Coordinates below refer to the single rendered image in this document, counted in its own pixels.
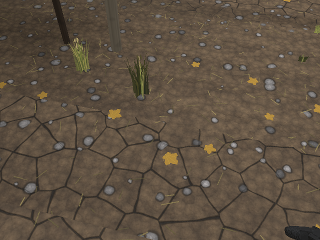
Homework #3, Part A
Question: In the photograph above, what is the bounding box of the robot right hand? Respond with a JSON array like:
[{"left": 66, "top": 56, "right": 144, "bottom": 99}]
[{"left": 284, "top": 226, "right": 320, "bottom": 240}]

